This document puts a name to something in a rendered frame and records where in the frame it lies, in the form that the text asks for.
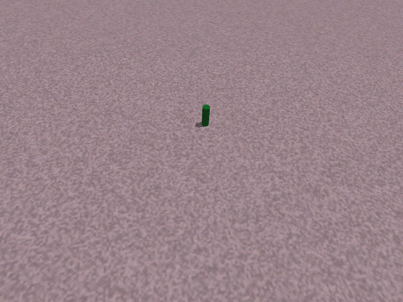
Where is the can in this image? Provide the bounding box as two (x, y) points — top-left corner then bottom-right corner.
(201, 104), (210, 126)

